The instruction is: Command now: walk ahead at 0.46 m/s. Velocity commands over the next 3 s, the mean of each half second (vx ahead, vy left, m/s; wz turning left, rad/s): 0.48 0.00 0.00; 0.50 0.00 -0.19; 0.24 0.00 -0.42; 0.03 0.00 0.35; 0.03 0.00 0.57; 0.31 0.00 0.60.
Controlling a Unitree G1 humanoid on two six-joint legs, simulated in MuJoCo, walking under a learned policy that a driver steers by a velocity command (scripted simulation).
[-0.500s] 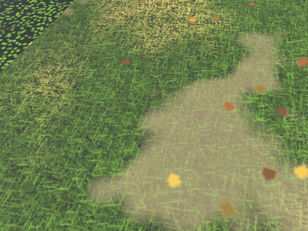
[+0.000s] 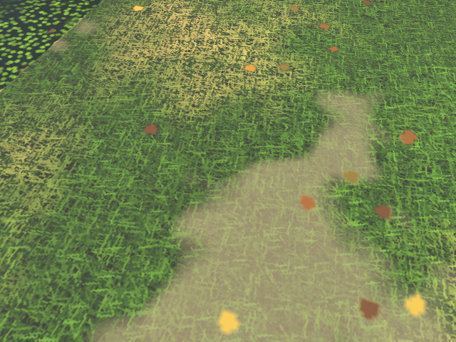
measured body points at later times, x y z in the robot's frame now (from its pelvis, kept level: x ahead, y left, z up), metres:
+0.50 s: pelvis +0.25 -0.07 +0.00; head +0.26 -0.08 +0.45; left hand +0.25 +0.18 -0.15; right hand +0.40 -0.34 -0.12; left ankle +0.39 +0.10 -0.68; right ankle +0.22 -0.16 -0.75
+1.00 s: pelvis +0.53 +0.00 +0.00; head +0.55 +0.00 +0.44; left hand +0.66 +0.26 -0.14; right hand +0.54 -0.27 -0.14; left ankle +0.54 +0.08 -0.75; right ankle +0.59 -0.19 -0.66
